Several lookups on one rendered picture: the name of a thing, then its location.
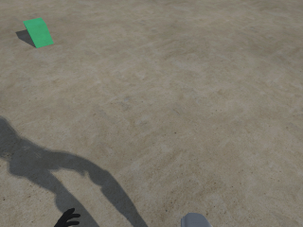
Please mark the carton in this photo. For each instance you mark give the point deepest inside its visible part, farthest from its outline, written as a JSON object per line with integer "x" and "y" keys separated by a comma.
{"x": 38, "y": 32}

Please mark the robot right thigh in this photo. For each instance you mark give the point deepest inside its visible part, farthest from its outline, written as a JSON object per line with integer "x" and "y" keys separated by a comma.
{"x": 195, "y": 220}

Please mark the robot left hand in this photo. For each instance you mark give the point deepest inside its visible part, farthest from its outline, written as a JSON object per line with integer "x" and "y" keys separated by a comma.
{"x": 67, "y": 215}

